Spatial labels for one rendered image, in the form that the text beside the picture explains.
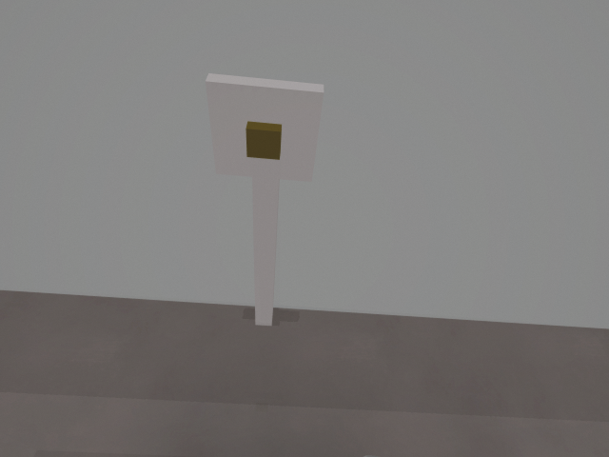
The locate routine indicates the button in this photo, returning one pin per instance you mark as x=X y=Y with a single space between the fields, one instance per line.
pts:
x=263 y=140

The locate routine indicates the panel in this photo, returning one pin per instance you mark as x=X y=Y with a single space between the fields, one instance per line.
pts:
x=234 y=100

